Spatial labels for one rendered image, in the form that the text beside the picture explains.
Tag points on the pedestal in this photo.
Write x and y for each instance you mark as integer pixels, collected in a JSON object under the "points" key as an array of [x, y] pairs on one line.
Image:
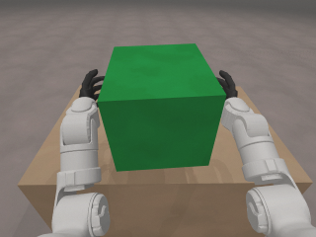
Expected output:
{"points": [[197, 201]]}

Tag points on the right robot hand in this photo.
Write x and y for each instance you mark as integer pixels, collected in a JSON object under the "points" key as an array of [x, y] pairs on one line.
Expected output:
{"points": [[228, 85]]}

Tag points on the left robot forearm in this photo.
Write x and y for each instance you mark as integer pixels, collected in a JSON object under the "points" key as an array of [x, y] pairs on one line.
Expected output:
{"points": [[78, 145]]}

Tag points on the carton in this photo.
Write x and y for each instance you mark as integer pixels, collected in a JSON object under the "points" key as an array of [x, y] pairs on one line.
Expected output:
{"points": [[161, 107]]}

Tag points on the right robot forearm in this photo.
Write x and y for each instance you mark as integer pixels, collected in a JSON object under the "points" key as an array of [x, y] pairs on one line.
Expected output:
{"points": [[261, 162]]}

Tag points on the robot left upper arm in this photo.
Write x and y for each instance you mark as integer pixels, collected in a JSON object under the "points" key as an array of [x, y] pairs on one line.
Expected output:
{"points": [[83, 215]]}

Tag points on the robot right upper arm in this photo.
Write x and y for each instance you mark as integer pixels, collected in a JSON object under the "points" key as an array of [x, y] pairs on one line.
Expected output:
{"points": [[278, 211]]}

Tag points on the left robot hand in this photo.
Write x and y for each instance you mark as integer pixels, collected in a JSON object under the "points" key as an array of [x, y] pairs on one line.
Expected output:
{"points": [[88, 89]]}

